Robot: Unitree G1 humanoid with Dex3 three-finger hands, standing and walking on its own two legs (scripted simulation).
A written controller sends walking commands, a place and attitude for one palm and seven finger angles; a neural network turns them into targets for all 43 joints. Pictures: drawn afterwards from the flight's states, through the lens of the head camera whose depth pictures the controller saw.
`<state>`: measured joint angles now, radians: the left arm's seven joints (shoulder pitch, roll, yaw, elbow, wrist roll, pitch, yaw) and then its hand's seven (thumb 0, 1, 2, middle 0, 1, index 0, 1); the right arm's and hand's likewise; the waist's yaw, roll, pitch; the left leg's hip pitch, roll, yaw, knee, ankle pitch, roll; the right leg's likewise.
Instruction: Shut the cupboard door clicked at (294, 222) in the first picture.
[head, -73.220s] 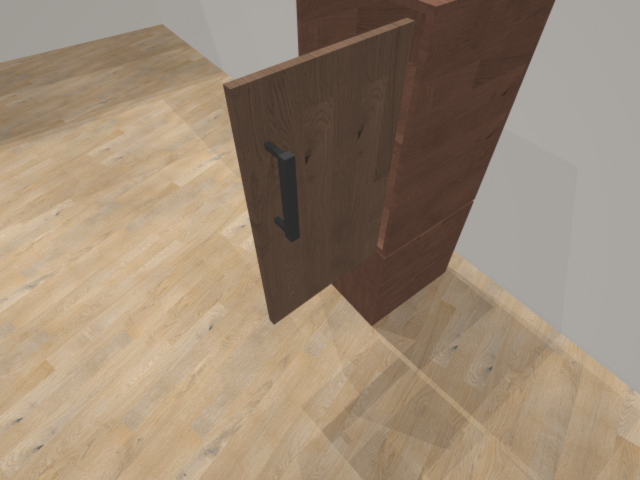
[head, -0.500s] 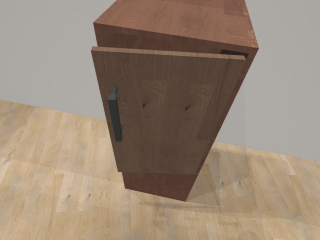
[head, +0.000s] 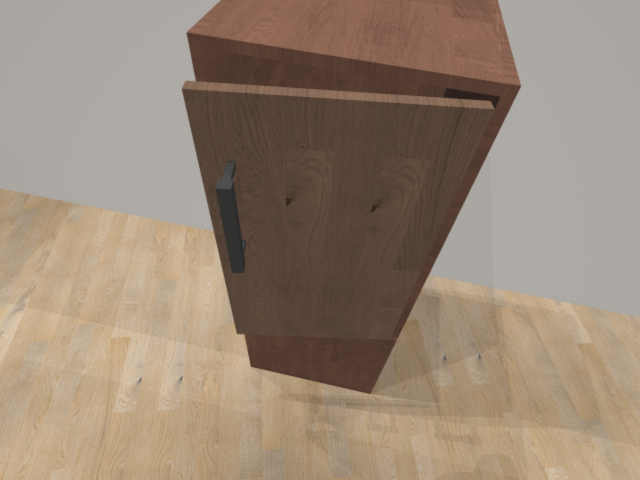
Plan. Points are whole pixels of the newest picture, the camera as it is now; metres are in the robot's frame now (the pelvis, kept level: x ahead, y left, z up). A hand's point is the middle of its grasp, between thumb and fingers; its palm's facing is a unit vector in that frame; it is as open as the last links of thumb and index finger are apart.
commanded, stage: raise the hand and make a fist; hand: left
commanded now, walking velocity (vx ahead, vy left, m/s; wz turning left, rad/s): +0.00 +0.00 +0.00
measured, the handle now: (234, 221) +0.44 +0.13 +0.06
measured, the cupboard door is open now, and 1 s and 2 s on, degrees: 11 11 11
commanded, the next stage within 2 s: bring the fist close to the handle in 1.84 s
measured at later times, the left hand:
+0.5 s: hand out of the picture +0.13 +0.18 -0.01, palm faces +0.23 -0.97 -0.04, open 5.4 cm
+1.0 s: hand (198, 400) +0.21 +0.15 +0.00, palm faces -0.05 -1.00 -0.02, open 3.3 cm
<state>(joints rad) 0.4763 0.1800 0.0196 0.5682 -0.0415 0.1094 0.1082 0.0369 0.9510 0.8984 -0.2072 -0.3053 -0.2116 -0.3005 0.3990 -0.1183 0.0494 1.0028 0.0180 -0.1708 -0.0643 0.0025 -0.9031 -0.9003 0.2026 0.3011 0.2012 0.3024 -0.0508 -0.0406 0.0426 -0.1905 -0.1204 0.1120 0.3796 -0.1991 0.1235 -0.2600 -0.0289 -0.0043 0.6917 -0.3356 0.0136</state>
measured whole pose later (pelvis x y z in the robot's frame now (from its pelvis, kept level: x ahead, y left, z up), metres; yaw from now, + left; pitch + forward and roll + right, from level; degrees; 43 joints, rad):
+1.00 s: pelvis +0.03 -0.04 -0.06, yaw +4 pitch +12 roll -3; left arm 0.50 0.27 0.11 -0.18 -0.29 -0.28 -0.32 0.01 0.90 0.90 -1.01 -1.19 -1.02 -1.19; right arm 0.28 -0.29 0.00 0.51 0.04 -0.21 -0.04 0.01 -0.90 -0.90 0.20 0.30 0.20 0.30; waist 0.00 0.04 -0.12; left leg -0.69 -0.06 0.01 1.00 -0.51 0.09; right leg -0.70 0.05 -0.11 0.93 -0.45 -0.06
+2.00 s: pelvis +0.02 -0.04 -0.03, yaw +5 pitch +4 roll -2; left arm 0.36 0.29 0.13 -0.14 -0.27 -0.11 -0.26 0.01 0.90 0.90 -1.30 -1.50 -1.30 -1.50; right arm 0.27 -0.26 0.06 0.51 0.04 -0.22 -0.05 0.01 -0.90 -0.90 0.20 0.30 0.20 0.30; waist 0.01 0.05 -0.08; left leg -0.45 -0.07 0.01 0.79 -0.41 0.09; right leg -0.46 0.05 -0.10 0.73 -0.35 -0.06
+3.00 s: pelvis +0.03 -0.05 -0.03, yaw +4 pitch +5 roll -1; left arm -0.01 0.19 0.02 0.12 -0.21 -0.10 -0.12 0.02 0.90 0.90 -1.30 -1.50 -1.30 -1.50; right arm 0.25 -0.26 0.05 0.54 0.04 -0.11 -0.03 0.01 -0.90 -0.90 0.20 0.30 0.20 0.30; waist -0.01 0.04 -0.07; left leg -0.43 -0.07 0.02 0.74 -0.41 0.08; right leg -0.46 0.05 -0.08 0.72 -0.36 -0.07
